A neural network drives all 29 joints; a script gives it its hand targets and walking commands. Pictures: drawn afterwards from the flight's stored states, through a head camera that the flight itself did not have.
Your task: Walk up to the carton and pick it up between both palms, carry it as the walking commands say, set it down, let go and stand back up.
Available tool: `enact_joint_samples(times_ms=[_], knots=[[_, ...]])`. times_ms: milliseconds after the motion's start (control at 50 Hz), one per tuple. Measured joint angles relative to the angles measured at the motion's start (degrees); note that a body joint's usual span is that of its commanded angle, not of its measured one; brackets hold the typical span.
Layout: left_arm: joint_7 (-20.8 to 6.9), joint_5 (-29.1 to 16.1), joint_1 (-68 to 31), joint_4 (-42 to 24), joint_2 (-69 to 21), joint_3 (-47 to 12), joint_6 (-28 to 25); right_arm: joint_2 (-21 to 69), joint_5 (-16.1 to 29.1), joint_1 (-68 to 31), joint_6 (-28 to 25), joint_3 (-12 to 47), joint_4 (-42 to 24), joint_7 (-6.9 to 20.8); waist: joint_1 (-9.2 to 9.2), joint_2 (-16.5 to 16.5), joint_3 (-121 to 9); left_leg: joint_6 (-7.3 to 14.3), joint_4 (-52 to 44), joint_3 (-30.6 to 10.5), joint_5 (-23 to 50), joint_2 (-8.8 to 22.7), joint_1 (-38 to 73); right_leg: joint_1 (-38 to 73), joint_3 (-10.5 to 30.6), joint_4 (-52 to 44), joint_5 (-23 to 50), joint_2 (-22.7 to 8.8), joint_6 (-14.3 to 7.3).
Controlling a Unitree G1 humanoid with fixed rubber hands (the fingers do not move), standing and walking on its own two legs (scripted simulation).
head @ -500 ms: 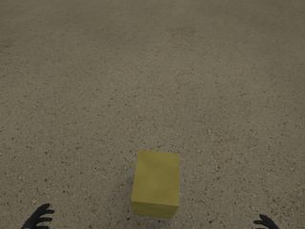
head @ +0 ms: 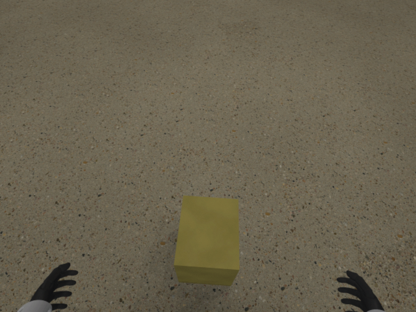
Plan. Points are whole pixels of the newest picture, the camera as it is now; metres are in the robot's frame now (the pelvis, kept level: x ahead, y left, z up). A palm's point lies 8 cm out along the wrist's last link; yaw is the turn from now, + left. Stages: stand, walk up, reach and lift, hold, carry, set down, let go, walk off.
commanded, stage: reach and lift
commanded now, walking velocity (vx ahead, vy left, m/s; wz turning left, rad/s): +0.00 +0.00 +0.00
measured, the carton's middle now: (207, 242) +0.45 +0.01 -0.62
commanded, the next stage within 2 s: none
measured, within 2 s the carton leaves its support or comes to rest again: neither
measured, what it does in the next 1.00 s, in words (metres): lowers itself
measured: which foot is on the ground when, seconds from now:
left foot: down 0.00-1.00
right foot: down 0.00-1.00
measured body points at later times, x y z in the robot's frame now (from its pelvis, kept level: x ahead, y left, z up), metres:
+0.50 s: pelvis -0.01 +0.00 -0.05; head +0.13 -0.01 +0.38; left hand +0.26 +0.28 -0.13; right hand +0.27 -0.27 -0.14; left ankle -0.01 +0.13 -0.74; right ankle +0.03 -0.12 -0.74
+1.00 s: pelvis -0.07 +0.01 -0.09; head +0.18 -0.01 +0.28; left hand +0.39 +0.24 -0.18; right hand +0.39 -0.24 -0.19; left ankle -0.01 +0.13 -0.74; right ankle +0.03 -0.12 -0.74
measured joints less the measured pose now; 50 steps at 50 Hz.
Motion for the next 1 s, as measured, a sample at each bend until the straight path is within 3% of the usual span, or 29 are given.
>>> enact_joint_samples(times_ms=[100,200,280,540,800,1000], knots=[[-1.9,2.7,-1.7,-9.5,-1.3,3.7,5.8,3.0,-2.6,-1.5,7.0,-3.1,-9.7,1.1,-0.49,0.1,4.5,-0.4,3.5,1.3,-1.8,0.9,-2.1,-2.9,1.3,3.8,-1.2,0.9,-0.4],[-3.0,1.8,-3.5,-11.1,-2.7,6.3,6.6,3.5,-1.8,-1.0,8.5,-2.4,-14.0,0.5,0.50,0.1,5.6,-0.7,6.8,2.6,-3.6,1.2,-5.6,-7.5,2.6,8.2,-3.2,1.3,-0.5],[-3.2,0.9,-5.9,-10.8,-2.6,5.9,6.7,3.3,-0.5,-4.7,9.1,-1.7,-14.7,-0.5,0.27,0.1,4.8,-0.8,12.3,2.5,-6.1,1.1,-11.4,-13.2,2.6,13.5,-5.5,1.2,-0.6],[-0.5,-3.7,-19.0,-8.9,-3.2,2.3,7.2,2.8,0.3,-22.1,9.0,-0.9,-7.2,-1.6,0.47,-0.1,-1.0,-0.4,23.7,2.5,-8.4,0.4,-30.6,-31.5,2.9,22.6,-6.5,0.6,-0.2],[2.3,-5.7,-39.1,-5.4,-5.6,4.9,11.8,0.7,0.2,-43.3,11.1,-5.3,1.3,1.0,0.72,-0.2,-0.5,0.6,28.9,4.0,-5.8,-0.6,-46.4,-47.1,4.6,26.5,-2.9,-0.3,0.7],[2.9,-5.4,-54.3,0.3,-6.1,7.4,10.4,0.7,0.7,-56.8,9.8,-7.7,5.4,0.3,0.36,-0.1,-1.9,0.5,31.4,4.0,-4.6,-0.6,-58.3,-58.7,4.7,28.5,-1.3,-0.2,0.5]])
